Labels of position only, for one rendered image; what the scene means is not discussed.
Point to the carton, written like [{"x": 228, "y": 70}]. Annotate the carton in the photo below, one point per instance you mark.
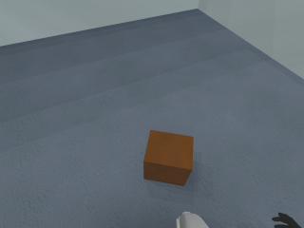
[{"x": 168, "y": 157}]

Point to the robot right hand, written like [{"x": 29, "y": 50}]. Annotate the robot right hand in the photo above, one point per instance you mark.
[{"x": 285, "y": 219}]

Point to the robot right thigh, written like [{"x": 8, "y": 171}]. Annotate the robot right thigh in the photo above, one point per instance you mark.
[{"x": 190, "y": 220}]

